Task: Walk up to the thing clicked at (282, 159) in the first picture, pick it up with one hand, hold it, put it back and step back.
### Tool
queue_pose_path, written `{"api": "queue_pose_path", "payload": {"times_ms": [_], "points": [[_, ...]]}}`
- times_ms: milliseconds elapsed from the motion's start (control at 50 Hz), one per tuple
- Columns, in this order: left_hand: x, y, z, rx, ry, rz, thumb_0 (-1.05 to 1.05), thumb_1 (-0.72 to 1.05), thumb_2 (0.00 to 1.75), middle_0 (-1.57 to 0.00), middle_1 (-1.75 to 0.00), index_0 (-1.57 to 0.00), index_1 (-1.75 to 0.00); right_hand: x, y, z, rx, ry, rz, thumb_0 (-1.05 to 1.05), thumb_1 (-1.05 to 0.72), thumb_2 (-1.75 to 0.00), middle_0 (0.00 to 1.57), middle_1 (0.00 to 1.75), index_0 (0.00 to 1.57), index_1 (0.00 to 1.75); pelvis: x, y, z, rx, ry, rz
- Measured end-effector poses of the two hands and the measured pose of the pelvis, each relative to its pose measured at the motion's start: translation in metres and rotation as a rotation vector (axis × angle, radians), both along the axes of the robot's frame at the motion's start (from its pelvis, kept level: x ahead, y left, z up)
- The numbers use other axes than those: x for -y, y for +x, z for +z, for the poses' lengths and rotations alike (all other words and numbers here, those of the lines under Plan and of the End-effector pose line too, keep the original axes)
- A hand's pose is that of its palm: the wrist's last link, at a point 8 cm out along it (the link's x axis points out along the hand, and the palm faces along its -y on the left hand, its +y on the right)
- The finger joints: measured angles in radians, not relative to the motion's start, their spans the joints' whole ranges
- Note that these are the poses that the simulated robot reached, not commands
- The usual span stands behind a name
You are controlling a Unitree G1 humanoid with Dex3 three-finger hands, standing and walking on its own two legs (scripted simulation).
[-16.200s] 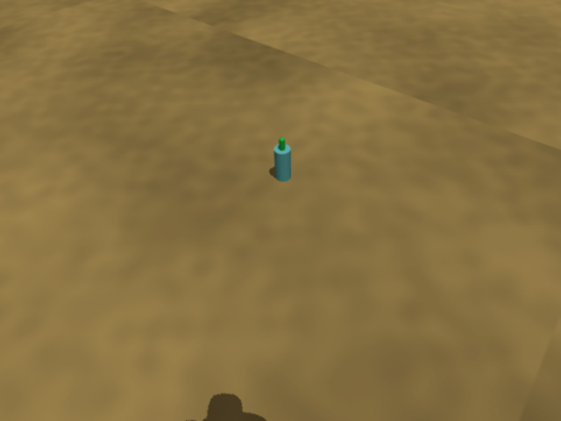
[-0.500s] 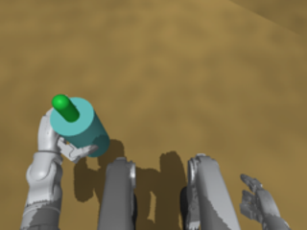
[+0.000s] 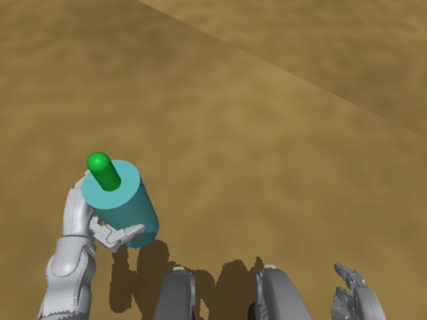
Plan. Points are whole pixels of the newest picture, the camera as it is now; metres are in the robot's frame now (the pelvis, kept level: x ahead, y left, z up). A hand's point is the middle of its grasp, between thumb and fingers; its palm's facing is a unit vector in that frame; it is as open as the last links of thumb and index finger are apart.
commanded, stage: lift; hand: left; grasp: from the side
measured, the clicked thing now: (122, 200) +0.33 +0.18 +0.03
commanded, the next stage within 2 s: hold in 1.04 s
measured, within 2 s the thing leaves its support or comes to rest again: neither
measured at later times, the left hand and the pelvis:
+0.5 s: hand (109, 182) +0.34 +0.18 +0.09, palm faces +0.00 -1.00 -0.03, open 11.5 cm; pelvis +0.02 +0.00 +0.08, yaw +1 degrees
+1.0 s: hand (109, 164) +0.34 +0.17 +0.13, palm faces -0.04 -1.00 +0.00, open 11.5 cm; pelvis +0.03 -0.01 +0.11, yaw +1 degrees
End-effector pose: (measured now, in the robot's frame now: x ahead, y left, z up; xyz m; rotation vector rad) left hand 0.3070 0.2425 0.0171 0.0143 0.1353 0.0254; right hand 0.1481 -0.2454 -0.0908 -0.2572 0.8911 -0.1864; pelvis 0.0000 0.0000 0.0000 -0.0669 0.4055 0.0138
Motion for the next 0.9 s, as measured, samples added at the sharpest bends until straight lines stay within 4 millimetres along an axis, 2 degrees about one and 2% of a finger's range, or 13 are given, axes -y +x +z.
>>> {"api": "queue_pose_path", "payload": {"times_ms": [120, 260, 600, 900], "points": [[-0.003, 0.003, 0.025, 0.003, 0.005, -0.008, -0.02, -0.6, 1.11, -0.6, -1.03, -0.64, -1.04, 0.001, -0.002, 0.03, 0.009, -0.009, 0.001, 0.01, -0.88, -0.89, 0.21, 0.3, 0.2, 0.3, -0.001, 0.004, 0.025, 0.049, 0.003, 0.004], [-0.001, 0.002, 0.048, -0.015, 0.006, -0.033, -0.02, -0.6, 1.11, -0.61, -1.02, -0.64, -1.04, -0.001, -0.003, 0.052, -0.003, -0.002, 0.005, 0.01, -0.89, -0.9, 0.21, 0.3, 0.2, 0.3, -0.003, 0.01, 0.049, 0.091, 0.011, 0.005], [0.008, 0.011, 0.093, -0.005, 0.006, -0.037, -0.02, -0.6, 1.11, -0.6, -1.03, -0.64, -1.04, -0.007, 0.005, 0.086, -0.007, 0.011, 0.007, 0.01, -0.89, -0.9, 0.21, 0.3, 0.2, 0.3, 0.002, 0.025, 0.089, 0.183, 0.028, 0.009], [0.014, 0.017, 0.114, 0.007, -0.012, -0.06, -0.02, -0.59, 1.11, -0.59, -1.04, -0.63, -1.06, 0.002, 0.003, 0.106, -0.02, -0.006, -0.012, 0.01, -0.89, -0.9, 0.21, 0.3, 0.2, 0.3, 0.005, 0.032, 0.109, 0.242, 0.038, 0.005]]}}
